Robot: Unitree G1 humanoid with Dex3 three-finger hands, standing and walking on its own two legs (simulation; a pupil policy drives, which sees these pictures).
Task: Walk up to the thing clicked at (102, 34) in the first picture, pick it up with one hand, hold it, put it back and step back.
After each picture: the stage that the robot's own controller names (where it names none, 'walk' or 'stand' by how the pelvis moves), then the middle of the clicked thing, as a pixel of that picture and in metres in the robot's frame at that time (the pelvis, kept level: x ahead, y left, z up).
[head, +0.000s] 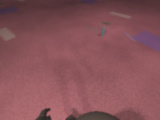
stand; (103, 31) +2.20 -0.34 -0.65
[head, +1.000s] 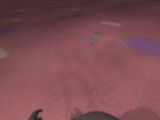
walk; (94, 41) +2.07 +0.02 -0.62
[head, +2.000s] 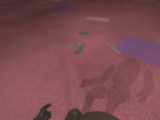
walk; (79, 48) +1.40 +0.31 -0.65
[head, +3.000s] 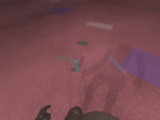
walk; (76, 66) +0.91 +0.27 -0.65
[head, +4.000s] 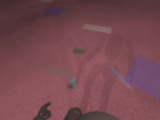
walk; (74, 83) +0.55 +0.25 -0.64
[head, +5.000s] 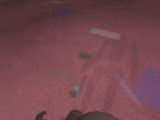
stand; (77, 92) +0.46 +0.19 -0.64
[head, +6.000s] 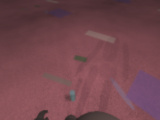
stand; (72, 96) +0.41 +0.18 -0.65
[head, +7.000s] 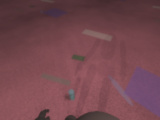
stand; (72, 95) +0.42 +0.20 -0.66
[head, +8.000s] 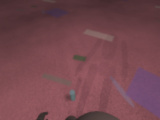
stand; (72, 95) +0.41 +0.19 -0.66
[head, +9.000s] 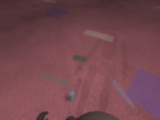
stand; (72, 96) +0.40 +0.19 -0.66
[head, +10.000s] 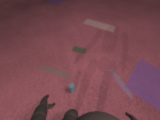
go down; (72, 88) +0.42 +0.19 -0.64
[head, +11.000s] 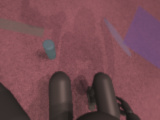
go down; (50, 51) +0.47 +0.26 -0.23
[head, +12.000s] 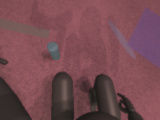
close in; (54, 52) +0.47 +0.26 -0.25
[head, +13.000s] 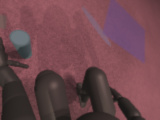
close in; (23, 47) +0.44 +0.31 -0.16
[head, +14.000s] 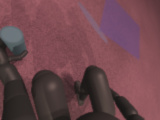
lift; (17, 46) +0.44 +0.31 -0.16
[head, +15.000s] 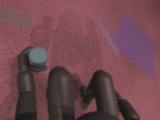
lift; (39, 61) +0.34 +0.28 -0.13
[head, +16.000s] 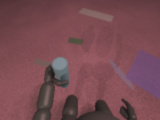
lift; (62, 75) +0.31 +0.17 +0.05
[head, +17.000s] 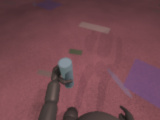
hold; (67, 75) +0.32 +0.15 +0.04
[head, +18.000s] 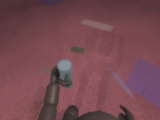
hold; (66, 76) +0.31 +0.16 +0.03
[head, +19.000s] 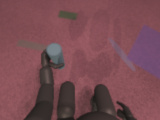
crouch; (57, 59) +0.41 +0.21 -0.04
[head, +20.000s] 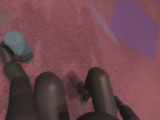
lower; (23, 50) +0.43 +0.30 -0.16
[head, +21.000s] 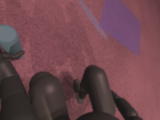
lower; (12, 46) +0.43 +0.32 -0.16
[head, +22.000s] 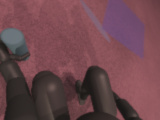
lower; (19, 48) +0.43 +0.31 -0.16
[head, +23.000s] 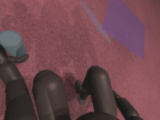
lower; (17, 50) +0.41 +0.32 -0.15
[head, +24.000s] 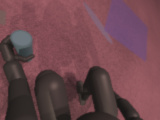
loosen; (25, 49) +0.42 +0.30 -0.15
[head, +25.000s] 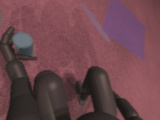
withdraw; (25, 49) +0.43 +0.29 -0.17
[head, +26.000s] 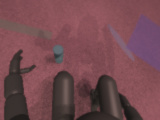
walk; (58, 55) +0.45 +0.25 -0.23
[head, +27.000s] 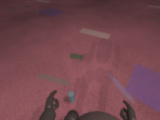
stand; (71, 97) +0.39 +0.17 -0.58
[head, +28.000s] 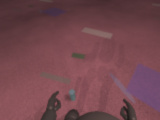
stand; (72, 95) +0.41 +0.19 -0.60
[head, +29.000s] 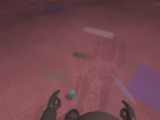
stand; (73, 95) +0.40 +0.18 -0.60
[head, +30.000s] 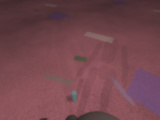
stand; (74, 96) +0.43 +0.17 -0.65
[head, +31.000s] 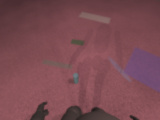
walk; (76, 78) +0.53 +0.15 -0.63
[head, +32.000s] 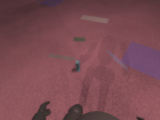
walk; (78, 66) +0.81 +0.21 -0.64
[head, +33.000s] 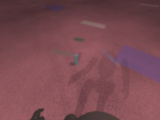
stand; (76, 60) +1.07 +0.22 -0.64
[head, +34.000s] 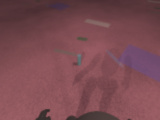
stand; (79, 60) +1.05 +0.19 -0.66
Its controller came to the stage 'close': yes
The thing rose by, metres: 0.68
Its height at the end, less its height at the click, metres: +0.00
